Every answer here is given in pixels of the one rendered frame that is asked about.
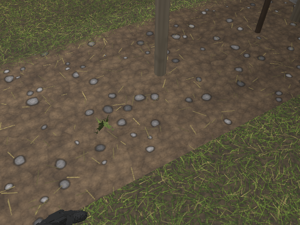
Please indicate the robot left hand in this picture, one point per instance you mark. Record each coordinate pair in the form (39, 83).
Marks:
(62, 217)

